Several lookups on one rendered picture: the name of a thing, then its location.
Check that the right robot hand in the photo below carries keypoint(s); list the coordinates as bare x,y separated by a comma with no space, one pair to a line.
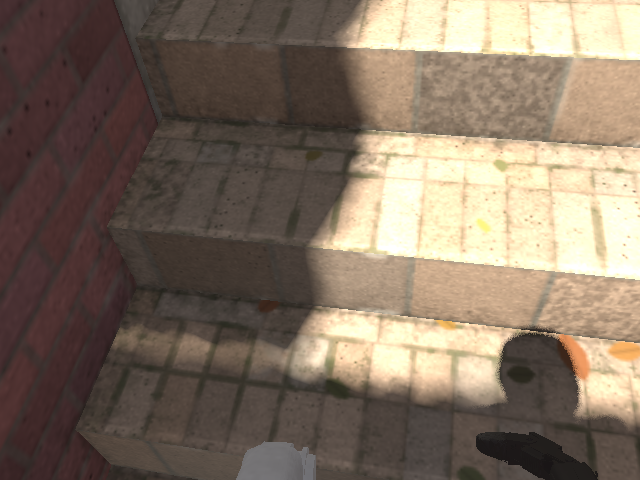
535,453

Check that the robot left thigh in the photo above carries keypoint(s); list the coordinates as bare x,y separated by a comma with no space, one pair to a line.
278,461

